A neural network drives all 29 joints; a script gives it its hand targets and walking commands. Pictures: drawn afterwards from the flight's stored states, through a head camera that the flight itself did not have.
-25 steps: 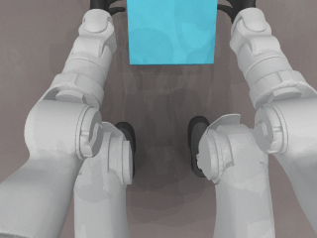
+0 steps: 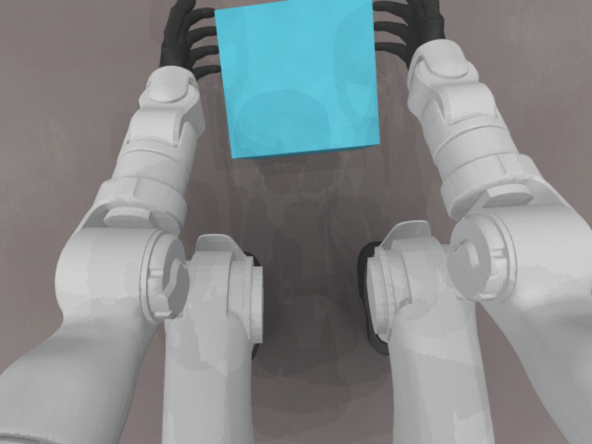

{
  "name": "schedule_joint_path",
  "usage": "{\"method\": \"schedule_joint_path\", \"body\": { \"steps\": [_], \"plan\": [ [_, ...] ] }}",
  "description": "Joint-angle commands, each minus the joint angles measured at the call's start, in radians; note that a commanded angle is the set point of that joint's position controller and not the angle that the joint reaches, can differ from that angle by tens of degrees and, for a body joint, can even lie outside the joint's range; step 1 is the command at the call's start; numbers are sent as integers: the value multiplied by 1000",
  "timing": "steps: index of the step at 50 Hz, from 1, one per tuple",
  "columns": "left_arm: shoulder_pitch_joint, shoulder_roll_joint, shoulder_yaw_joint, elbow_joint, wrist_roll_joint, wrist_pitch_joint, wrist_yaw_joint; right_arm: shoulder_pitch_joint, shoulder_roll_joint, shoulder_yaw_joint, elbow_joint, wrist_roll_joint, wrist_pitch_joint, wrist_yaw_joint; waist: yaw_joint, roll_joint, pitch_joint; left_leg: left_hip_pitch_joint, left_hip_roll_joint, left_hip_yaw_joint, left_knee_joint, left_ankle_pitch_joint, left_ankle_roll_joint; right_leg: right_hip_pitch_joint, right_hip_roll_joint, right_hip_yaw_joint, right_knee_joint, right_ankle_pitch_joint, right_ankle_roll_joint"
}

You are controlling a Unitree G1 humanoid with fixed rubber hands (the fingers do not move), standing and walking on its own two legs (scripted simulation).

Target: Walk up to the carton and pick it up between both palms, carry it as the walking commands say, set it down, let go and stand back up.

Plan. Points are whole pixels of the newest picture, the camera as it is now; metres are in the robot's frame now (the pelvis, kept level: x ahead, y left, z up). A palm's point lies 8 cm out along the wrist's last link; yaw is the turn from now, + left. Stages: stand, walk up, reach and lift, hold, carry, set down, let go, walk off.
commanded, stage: reach and lift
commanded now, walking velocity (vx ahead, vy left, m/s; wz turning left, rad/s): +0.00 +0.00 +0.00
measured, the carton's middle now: (301, 92) +0.49 -0.01 -0.27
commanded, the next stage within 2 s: none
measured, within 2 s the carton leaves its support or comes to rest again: neither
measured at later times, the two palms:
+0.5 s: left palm (177, 59) +0.51 +0.12 -0.14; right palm (439, 32) +0.51 -0.14 -0.13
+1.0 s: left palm (183, 56) +0.50 +0.11 -0.10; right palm (459, 41) +0.50 -0.14 -0.09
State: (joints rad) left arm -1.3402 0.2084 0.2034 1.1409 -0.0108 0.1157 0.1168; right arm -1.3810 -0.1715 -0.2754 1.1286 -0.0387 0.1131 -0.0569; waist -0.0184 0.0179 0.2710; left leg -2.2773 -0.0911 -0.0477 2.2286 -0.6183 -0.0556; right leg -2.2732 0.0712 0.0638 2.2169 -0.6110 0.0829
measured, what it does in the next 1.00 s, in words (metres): stands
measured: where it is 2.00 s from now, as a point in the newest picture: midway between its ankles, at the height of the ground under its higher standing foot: (312, 319)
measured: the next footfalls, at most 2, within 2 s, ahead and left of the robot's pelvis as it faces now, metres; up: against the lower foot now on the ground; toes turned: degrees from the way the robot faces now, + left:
none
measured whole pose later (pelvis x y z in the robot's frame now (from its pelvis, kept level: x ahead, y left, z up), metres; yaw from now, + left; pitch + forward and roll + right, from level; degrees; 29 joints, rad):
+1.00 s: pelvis -0.03 +0.00 +0.05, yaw +1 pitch +27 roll +0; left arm -1.37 0.06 0.30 0.76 0.07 0.27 0.32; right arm -1.33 -0.08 -0.34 0.67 -0.06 0.26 -0.29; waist -0.03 0.02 0.52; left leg -2.00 -0.14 -0.07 2.08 -0.55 -0.08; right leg -2.00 0.14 0.11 2.08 -0.55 0.12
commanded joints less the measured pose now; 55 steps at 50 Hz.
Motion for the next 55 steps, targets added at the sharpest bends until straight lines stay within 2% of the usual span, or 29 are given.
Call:
{"method": "schedule_joint_path", "body": {
  "steps": [1, 5, 10, 13, 16, 25, 28, 30, 34, 41, 46, 49, 50, 55],
  "plan": [
    [-560, -904, -266, -244, -71, -69, -232, -391, 870, 194, -142, 37, -31, 213, -69, 41, -994, 488, -74, 74, -163, 478, 24, 388, 77, -125, -142, 466, -79],
    [-604, -912, -278, -271, -82, -67, -213, -452, 904, 235, -197, 63, -20, 214, -44, 17, -1064, 516, -80, 86, -174, 455, 28, 429, 76, -132, -154, 439, -70],
    [-627, -922, -272, -284, -61, -50, -195, -518, 947, 289, -253, 93, 5, 218, 2, -15, -1158, 545, -81, 111, -188, 414, 34, 488, 80, -138, -175, 405, -50],
    [-629, -932, -261, -286, -43, -33, -193, -538, 971, 308, -267, 94, 23, 220, 18, -32, -1191, 543, -79, 125, -196, 375, 37, 515, 82, -138, -194, 374, -41],
    [-651, -951, -264, -319, -35, -16, -198, -535, 990, 310, -272, 82, 43, 220, 11, -35, -1229, 541, -77, 137, -205, 347, 35, 549, 86, -138, -214, 361, -38],
    [-735, -1053, -361, -456, -84, 30, -205, -500, 1038, 312, -327, 51, 79, 208, -71, 29, -1462, 670, -81, 145, -229, 370, 11, 653, 86, -156, -238, 393, -48],
    [-737, -1081, -380, -457, -90, 50, -205, -508, 1062, 324, -363, 47, 96, 214, -82, 35, -1547, 717, -81, 147, -245, 369, 10, 681, 81, -167, -245, 385, -49],
    [-715, -1104, -378, -438, -79, 65, -205, -508, 1071, 327, -375, 39, 105, 223, -79, 38, -1583, 750, -82, 149, -252, 373, 9, 681, 81, -174, -251, 378, -50],
    [-658, -1134, -355, -419, -41, 83, -205, -507, 1102, 343, -408, 40, 123, 249, -43, 25, -1635, 797, -85, 151, -269, 415, 18, 669, 87, -181, -259, 389, -46],
    [-630, -1170, -378, -490, -18, 85, -195, -524, 1132, 434, -492, 75, 123, 259, -13, -25, -1831, 897, -85, 140, -281, 498, 33, 707, 91, -187, -264, 446, -35],
    [-651, -1171, -417, -511, -38, 99, -199, -559, 1130, 483, -542, 93, 126, 231, -23, -47, -1891, 902, -83, 139, -305, 444, 31, 794, 88, -188, -296, 420, -31],
    [-695, -1166, -439, -540, -47, 111, -204, -565, 1127, 478, -530, 90, 136, 214, -41, -36, -1909, 911, -79, 144, -322, 394, 27, 832, 85, -185, -319, 384, -33],
    [-705, -1157, -433, -530, -41, 116, -207, -558, 1128, 467, -504, 83, 142, 211, -42, -34, -1877, 893, -76, 148, -329, 368, 27, 826, 84, -183, -329, 363, -34],
    [-772, -1161, -468, -582, -55, 137, -214, -598, 1135, 481, -514, 91, 160, 195, -54, -15, -1921, 914, -75, 155, -354, 315, 25, 889, 81, -173, -362, 329, -33]
  ]
}}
